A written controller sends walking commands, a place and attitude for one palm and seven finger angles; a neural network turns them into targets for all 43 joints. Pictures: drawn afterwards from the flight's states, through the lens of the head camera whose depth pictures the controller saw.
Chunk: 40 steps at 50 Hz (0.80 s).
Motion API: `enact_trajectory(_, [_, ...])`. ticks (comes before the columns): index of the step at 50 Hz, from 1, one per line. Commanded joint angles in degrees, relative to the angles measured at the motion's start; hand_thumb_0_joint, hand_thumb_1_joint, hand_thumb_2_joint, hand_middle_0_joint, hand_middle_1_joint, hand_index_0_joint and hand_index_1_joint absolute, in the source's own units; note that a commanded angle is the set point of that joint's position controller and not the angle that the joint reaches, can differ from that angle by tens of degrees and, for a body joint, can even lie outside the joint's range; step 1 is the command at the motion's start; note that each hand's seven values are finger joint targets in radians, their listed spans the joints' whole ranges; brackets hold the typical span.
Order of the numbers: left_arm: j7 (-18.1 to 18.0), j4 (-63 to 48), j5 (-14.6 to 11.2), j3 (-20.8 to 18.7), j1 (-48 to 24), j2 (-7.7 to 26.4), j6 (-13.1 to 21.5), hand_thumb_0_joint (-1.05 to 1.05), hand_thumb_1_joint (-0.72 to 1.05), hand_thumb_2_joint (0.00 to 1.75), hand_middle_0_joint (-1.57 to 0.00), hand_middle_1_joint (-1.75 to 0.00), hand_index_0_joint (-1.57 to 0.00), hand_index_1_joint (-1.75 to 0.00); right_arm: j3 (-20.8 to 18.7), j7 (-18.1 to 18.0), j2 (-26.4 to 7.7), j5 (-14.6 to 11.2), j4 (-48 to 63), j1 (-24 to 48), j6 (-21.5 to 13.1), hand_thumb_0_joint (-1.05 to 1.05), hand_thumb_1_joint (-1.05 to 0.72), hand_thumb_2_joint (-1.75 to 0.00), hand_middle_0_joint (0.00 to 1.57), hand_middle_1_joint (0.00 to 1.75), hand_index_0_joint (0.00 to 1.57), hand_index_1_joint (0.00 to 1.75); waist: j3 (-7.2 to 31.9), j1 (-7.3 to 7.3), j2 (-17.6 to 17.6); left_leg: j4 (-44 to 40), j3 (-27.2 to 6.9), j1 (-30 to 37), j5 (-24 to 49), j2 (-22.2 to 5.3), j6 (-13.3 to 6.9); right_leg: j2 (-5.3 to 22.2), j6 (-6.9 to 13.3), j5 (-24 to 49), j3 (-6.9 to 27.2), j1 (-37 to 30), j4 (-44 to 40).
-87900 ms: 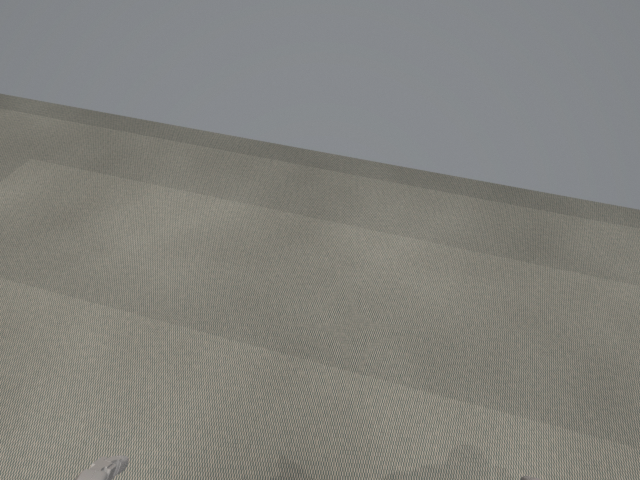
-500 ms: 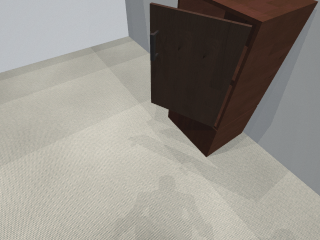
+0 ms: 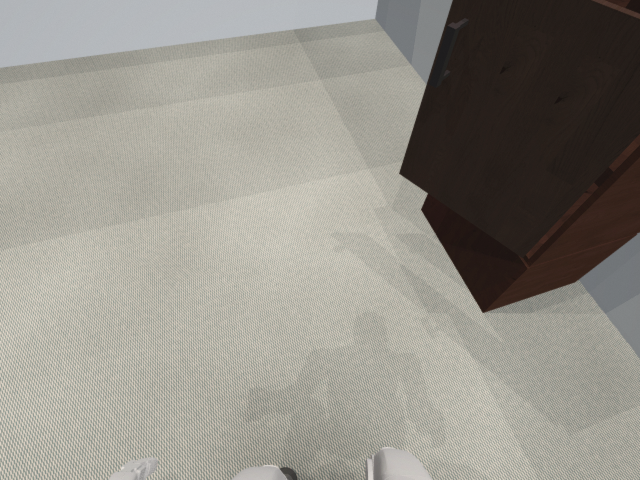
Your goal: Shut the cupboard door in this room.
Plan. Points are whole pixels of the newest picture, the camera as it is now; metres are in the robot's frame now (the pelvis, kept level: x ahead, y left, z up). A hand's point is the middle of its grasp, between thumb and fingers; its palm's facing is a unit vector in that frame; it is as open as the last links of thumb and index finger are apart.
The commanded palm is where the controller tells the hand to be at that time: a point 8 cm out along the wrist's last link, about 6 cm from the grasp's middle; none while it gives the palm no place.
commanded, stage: walk to a spot facing it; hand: left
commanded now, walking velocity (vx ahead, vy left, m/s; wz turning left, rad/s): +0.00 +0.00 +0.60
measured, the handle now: (448, 53) +0.92 -0.24 +0.01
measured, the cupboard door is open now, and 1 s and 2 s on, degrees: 27 27 27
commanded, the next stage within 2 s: turn to face it in 1.04 s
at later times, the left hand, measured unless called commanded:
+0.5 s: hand out of the picture +0.01 +0.16 -0.15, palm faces +0.34 -0.90 -0.28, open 7.4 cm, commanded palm none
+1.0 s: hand out of the picture +0.02 +0.28 -0.17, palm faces +0.59 -0.78 -0.20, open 7.4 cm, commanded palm none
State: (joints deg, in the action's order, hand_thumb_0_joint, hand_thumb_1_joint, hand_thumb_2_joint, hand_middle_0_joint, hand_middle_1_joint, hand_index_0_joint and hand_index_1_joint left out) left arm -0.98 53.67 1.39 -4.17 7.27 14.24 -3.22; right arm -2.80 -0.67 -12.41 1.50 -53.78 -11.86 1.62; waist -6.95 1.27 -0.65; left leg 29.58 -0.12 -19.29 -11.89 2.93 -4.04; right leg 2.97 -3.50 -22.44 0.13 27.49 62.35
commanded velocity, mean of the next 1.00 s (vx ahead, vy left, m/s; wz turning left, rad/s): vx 0.23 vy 0.00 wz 0.47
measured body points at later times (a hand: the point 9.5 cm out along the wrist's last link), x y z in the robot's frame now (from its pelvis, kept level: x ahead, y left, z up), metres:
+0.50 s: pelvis +0.02 -0.05 +0.01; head +0.06 -0.06 +0.45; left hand -0.01 +0.20 -0.12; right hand +0.16 -0.29 -0.15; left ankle -0.04 +0.07 -0.65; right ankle +0.02 -0.17 -0.74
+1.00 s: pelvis +0.10 +0.09 +0.01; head +0.11 +0.13 +0.46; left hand -0.01 +0.33 -0.15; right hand +0.29 -0.08 -0.13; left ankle +0.03 +0.12 -0.74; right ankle +0.24 -0.02 -0.65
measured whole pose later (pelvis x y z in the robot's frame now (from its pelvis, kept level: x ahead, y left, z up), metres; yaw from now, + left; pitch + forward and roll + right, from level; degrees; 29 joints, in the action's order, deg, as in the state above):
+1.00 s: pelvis +0.10 +0.09 +0.01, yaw +35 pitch -1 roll -1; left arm 1.1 54.6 1.8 -4.0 13.1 14.1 -0.5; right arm -0.9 -0.4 -10.0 0.7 -54.5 -13.7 -2.2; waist -5.0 -1.2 -2.5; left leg 22.1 3.3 -5.6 -15.5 3.1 -5.1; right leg 7.3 -3.3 -11.7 -1.8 33.7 61.8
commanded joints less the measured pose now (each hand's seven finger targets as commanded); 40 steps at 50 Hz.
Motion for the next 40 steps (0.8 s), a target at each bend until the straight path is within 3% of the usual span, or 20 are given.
enact_trajectory(1, [-0.3,-5.0,-0.1,-0.9,0.3,4.2,1.5,0.0,0.9,0.9,-0.2,-0.3,-0.2,-0.3,-3.3,-1.1,-11.8,0.1,2.7,-4.7,-0.6,0.0,-0.9,-0.9,0.2,0.3,0.2,0.3,12.0,0.92,5.6,-10.4,-20.2,14.9,15.7,-15.4,-5.8,0.2,-0.7,0.2,2.2,4.3,-4.5])
enact_trajectory(7, [-0.6,-6.8,-0.4,-0.6,-1.0,4.4,1.3,0.0,0.9,0.9,-0.2,-0.3,-0.2,-0.3,-4.0,-0.5,-12.3,0.4,3.3,-3.7,0.3,0.0,-0.9,-0.9,0.2,0.3,0.2,0.3,10.1,0.93,10.2,-10.6,-24.4,10.1,13.3,-13.5,-5.4,-2.3,-0.1,-1.1,2.0,-1.9,-15.4])
enact_trajectory(10, [-0.8,-6.1,-0.6,-0.7,3.1,5.3,1.5,0.0,0.9,0.9,-0.2,-0.3,-0.2,-0.3,-4.4,-0.2,-12.5,0.2,4.5,-0.7,0.7,0.0,-0.9,-0.9,0.2,0.3,0.2,0.3,10.7,-1.03,10.4,-8.5,-24.6,5.0,12.6,-11.0,-3.8,-4.2,0.8,1.3,1.5,-11.6,-26.4])
enact_trajectory(11, [-1.0,-5.5,-0.7,-1.0,5.7,5.8,1.6,0.0,0.9,0.9,-0.2,-0.3,-0.2,-0.3,-4.4,-0.1,-11.9,-0.1,5.1,0.8,0.9,0.0,-0.9,-0.9,0.2,0.3,0.2,0.3,11.1,-2.3,9.5,-7.4,-24.0,0.0,7.4,-9.6,-2.4,-4.0,1.1,5.7,1.0,-18.2,-31.9])
enact_trajectory(12, [-1.1,-5.0,-0.5,-1.5,8.4,7.3,2.0,0.0,0.9,0.9,-0.2,-0.3,-0.2,-0.3,-4.2,0.1,-10.2,-0.5,5.5,1.4,1.0,0.0,-0.9,-0.9,0.2,0.3,0.2,0.3,11.5,-3.61,4.7,-4.8,-21.7,-6.2,-3.1,-6.1,0.0,-1.7,1.7,7.0,2.6,-25.6,-40.1])
enact_trajectory(13, [-1.3,-5.1,0.4,-2.4,9.8,11.8,2.6,0.0,0.9,0.9,-0.2,-0.3,-0.2,-0.3,-4.0,0.4,-6.9,-1.0,5.8,0.2,1.0,0.0,-0.9,-0.9,0.2,0.3,0.2,0.3,11.7,-4.15,-9.6,7.9,-13.0,-15.9,-17.0,0.9,4.1,11.2,5.7,-5.1,17.4,-31.4,-50.3])
enact_trajectory(14, [-1.5,-6.3,0.6,-2.2,6.8,13.7,2.4,0.0,0.9,0.9,-0.2,-0.3,-0.2,-0.3,-4.1,0.5,-7.1,-0.4,6.4,0.3,0.9,0.0,-0.9,-0.9,0.2,0.3,0.2,0.3,7.3,-3.49,-15.1,24.9,-5.0,-18.7,-20.9,4.0,6.5,23.3,11.2,-7.0,28.8,-22.8,-54.1])
enact_trajectory(15, [-1.7,-7.4,0.0,-1.5,2.4,11.9,2.2,0.0,0.9,0.9,-0.2,-0.3,-0.2,-0.3,-4.6,1.0,-9.3,0.2,6.0,-0.4,1.3,0.0,-0.9,-0.9,0.2,0.3,0.2,0.3,4.8,-1.02,-8.2,33.5,-6.4,-15.4,-19.4,0.3,6.0,23.4,13.1,-4.7,23.7,-14.7,-52.7])
enact_trajectory(16, [-1.7,-8.3,0.1,-1.1,-1.2,9.1,2.6,0.0,0.9,0.9,-0.2,-0.3,-0.2,-0.3,-4.4,1.4,-7.9,0.4,5.2,-2.0,1.6,0.0,-0.9,-0.9,0.2,0.3,0.2,0.3,4.0,1.22,-5.9,37.2,-5.5,-15.5,-15.7,-1.1,6.0,19.0,12.9,0.8,17.8,-14.5,-50.1])
enact_trajectory(18, [-1.4,-7.7,-0.2,-0.6,-0.6,6.8,3.4,0.0,0.9,0.9,-0.2,-0.3,-0.2,-0.3,-3.7,2.1,-7.3,0.3,4.4,-1.8,1.8,0.0,-0.9,-0.9,0.2,0.3,0.2,0.3,4.6,1.48,-8.9,40.7,-2.9,-16.3,-10.6,-3.4,7.0,14.1,11.0,10.8,8.6,-18.2,-47.0])
enact_trajectory(19, [-1.2,-7.4,-0.3,-0.6,0.8,6.6,3.8,0.0,0.9,0.9,-0.2,-0.3,-0.2,-0.3,-3.5,2.4,-7.0,0.2,5.0,-1.1,1.7,0.0,-0.9,-0.9,0.2,0.3,0.2,0.3,4.9,0.85,-9.8,40.1,-1.8,-16.4,-9.4,-3.8,7.3,13.6,10.5,12.3,6.1,-19.4,-46.8])
enact_trajectory(25, [-0.7,-2.7,0.1,-1.4,12.7,7.7,5.4,0.0,0.9,0.9,-0.2,-0.3,-0.2,-0.3,-2.6,3.4,-5.6,0.1,7.3,8.1,1.0,0.0,-0.9,-0.9,0.2,0.3,0.2,0.3,3.4,-4.05,-9.8,31.3,1.4,-21.3,-8.7,-5.5,7.1,16.1,10.2,15.2,3.0,-30.2,-47.9])
enact_trajectory(31, [-0.1,-0.6,0.8,-2.0,17.4,8.9,5.8,0.0,0.9,0.9,-0.2,-0.3,-0.2,-0.3,-1.2,3.9,-3.8,-0.2,8.8,12.9,-0.2,0.0,-0.9,-0.9,0.2,0.3,0.2,0.3,2.9,-5.48,-10.5,14.9,5.8,-15.1,-11.6,-5.7,5.1,18.6,9.8,20.7,-2.2,-31.4,-45.2])
enact_trajectory(33, [0.1,-0.6,0.8,-2.3,16.2,10.0,5.8,0.0,0.9,0.9,-0.2,-0.3,-0.2,-0.3,-1.1,4.0,-3.8,-0.3,8.7,11.3,-0.8,0.0,-0.9,-0.9,0.2,0.3,0.2,0.3,3.0,-4.33,-10.6,9.4,7.8,-8.3,-12.5,-4.4,3.9,19.3,9.2,23.0,-4.5,-28.4,-42.8])
enact_trajectory(34, [0.2,-0.8,0.7,-2.3,15.2,10.5,5.9,0.0,0.9,0.9,-0.2,-0.3,-0.2,-0.3,-1.2,3.8,-4.3,-0.2,8.1,8.3,-1.2,0.0,-0.9,-0.9,0.2,0.3,0.2,0.3,4.1,-2.43,-9.7,5.6,9.4,-2.0,-11.4,-2.9,3.2,18.5,8.2,27.0,-6.8,-25.9,-39.1])
enact_trajectory(35, [0.4,-0.7,0.3,-2.4,13.7,10.7,5.9,0.0,0.9,0.9,-0.2,-0.3,-0.2,-0.3,-1.7,3.5,-6.2,0.0,6.4,1.7,-1.5,0.0,-0.9,-0.9,0.2,0.3,0.2,0.3,7.2,1.13,-7.1,0.2,9.9,10.0,-7.8,-1.4,2.4,16.2,6.2,28.3,-10.7,-20.5,-30.0])
enact_trajectory(36, [0.9,-1.6,-0.1,-2.0,13.3,9.1,5.9,0.0,0.9,0.9,-0.2,-0.3,-0.2,-0.3,-2.9,2.9,-11.0,0.1,4.2,-7.0,-1.9,0.0,-0.9,-0.9,0.2,0.3,0.2,0.3,12.9,5.68,2.6,-4.2,2.7,26.8,-7.1,-5.9,0.2,13.1,3.5,21.3,-14.4,-9.1,-14.9])
enact_trajectory(37, [1.8,-5.3,-0.5,-0.9,10.4,5.2,5.6,0.0,0.9,0.9,-0.2,-0.3,-0.2,-0.3,-5.1,2.1,-19.3,0.4,2.5,-15.0,-2.4,0.0,-0.9,-0.9,0.2,0.3,0.2,0.3,16.3,9.61,21.5,-9.1,-26.5,37.0,-4.1,-24.5,-6.8,3.6,-0.6,-12.0,-12.9,11.8,4.0])
enact_trajectory(38, [1.5,-7.9,0.0,-0.7,3.5,6.4,5.1,0.0,0.9,0.9,-0.2,-0.3,-0.2,-0.3,-5.1,1.1,-20.1,-0.4,0.5,-18.4,-2.1,0.0,-0.9,-0.9,0.2,0.3,0.2,0.3,15.5,10.77,14.0,-12.8,-29.9,35.4,1.5,-27.5,-9.7,3.8,0.8,-11.8,-3.5,17.3,9.5])
enact_trajectory(40, [1.3,-6.5,0.2,-1.0,2.4,5.6,5.1,0.0,0.9,0.9,-0.2,-0.3,-0.2,-0.3,-3.2,0.3,-14.5,-0.3,2.9,-10.3,-2.4,0.0,-0.9,-0.9,0.2,0.3,0.2,0.3,7.5,6.13,7.0,-13.5,-21.9,21.9,-2.2,-23.5,-7.7,7.0,1.4,-4.0,-1.8,15.1,10.7])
